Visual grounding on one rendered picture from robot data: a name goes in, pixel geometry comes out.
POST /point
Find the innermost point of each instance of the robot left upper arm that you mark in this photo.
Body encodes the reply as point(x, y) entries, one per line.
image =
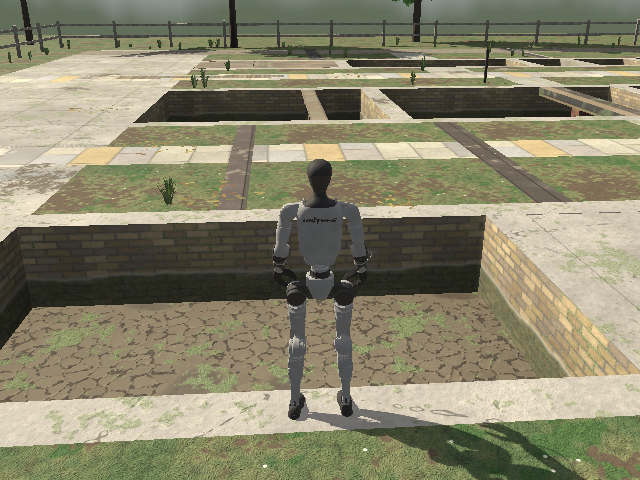
point(288, 212)

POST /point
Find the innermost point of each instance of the robot left foot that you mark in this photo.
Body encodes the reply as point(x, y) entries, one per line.
point(294, 411)

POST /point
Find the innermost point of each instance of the robot left thigh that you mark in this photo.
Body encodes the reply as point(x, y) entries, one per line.
point(296, 304)

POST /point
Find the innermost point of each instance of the robot left forearm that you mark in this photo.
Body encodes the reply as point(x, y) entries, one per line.
point(279, 263)

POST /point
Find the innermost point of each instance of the robot right upper arm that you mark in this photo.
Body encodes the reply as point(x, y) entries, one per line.
point(351, 212)

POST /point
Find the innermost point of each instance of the robot right hand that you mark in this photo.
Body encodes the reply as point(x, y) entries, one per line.
point(352, 273)

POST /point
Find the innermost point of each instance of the robot right forearm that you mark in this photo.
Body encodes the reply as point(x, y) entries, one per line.
point(360, 262)

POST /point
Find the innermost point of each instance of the robot left hand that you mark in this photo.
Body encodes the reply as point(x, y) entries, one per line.
point(286, 272)

